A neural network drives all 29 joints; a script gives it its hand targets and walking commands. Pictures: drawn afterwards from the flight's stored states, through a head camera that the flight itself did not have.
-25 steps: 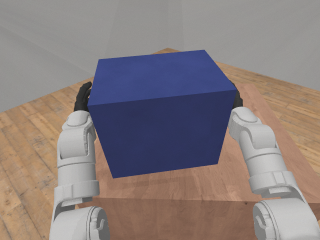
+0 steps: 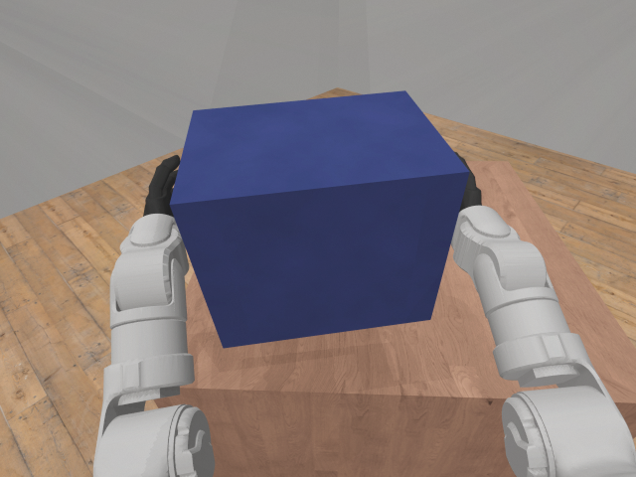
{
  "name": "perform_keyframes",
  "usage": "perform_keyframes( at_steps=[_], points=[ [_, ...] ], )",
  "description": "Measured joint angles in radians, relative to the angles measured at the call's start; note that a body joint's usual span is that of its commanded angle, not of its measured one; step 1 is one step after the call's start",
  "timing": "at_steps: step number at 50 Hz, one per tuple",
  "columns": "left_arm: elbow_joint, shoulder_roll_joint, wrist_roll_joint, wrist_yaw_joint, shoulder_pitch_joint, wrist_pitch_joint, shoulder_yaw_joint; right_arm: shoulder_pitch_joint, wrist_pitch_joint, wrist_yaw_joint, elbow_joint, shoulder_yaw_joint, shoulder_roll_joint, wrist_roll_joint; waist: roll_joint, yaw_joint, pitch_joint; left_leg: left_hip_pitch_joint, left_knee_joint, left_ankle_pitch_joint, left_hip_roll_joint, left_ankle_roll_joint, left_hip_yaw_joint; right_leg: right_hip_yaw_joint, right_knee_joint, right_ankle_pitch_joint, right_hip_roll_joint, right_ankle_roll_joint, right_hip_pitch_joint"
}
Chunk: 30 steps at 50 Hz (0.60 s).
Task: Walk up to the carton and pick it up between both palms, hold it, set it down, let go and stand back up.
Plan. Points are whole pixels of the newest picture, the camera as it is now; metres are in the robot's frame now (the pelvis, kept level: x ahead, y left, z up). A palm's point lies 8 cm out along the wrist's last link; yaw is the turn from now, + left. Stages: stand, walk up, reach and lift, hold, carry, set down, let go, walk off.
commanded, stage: hold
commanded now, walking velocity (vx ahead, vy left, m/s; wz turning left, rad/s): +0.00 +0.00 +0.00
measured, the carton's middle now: (315, 218) +0.39 +0.00 +0.19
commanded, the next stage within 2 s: none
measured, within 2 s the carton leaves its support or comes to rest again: neither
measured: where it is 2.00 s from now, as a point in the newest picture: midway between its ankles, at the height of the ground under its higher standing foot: outside the picture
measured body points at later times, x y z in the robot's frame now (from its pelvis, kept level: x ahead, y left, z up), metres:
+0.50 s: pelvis +0.00 +0.00 +0.00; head -0.04 +0.01 +0.45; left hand +0.39 +0.18 +0.21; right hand +0.39 -0.18 +0.20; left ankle -0.02 +0.12 -0.75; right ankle +0.07 -0.13 -0.75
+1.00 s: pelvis +0.00 +0.00 +0.00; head -0.04 +0.01 +0.45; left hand +0.39 +0.18 +0.21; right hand +0.38 -0.18 +0.20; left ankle -0.02 +0.12 -0.75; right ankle +0.07 -0.13 -0.75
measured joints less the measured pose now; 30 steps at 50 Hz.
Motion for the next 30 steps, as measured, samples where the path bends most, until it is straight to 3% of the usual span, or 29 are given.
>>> perform_keyframes(
  at_steps=[7, 30],
  points=[
    [0.041, -0.005, 0.009, -0.005, -0.019, -0.004, 0.013, -0.013, 0.014, 0.004, 0.022, -0.022, 0.007, -0.014, -0.002, 0.002, -0.004, 0.002, -0.001, -0.002, 0.000, 0.003, 0.003, 0.004, 0.004, -0.003, 0.000, 0.000, -0.002],
    [-0.014, -0.012, 0.009, 0.002, -0.002, 0.010, 0.004, -0.004, 0.002, 0.003, 0.003, 0.000, -0.007, 0.006, 0.006, 0.002, 0.000, 0.008, -0.002, -0.006, -0.004, 0.006, -0.001, 0.002, -0.003, -0.005, -0.003, 0.007, 0.009]
  ],
)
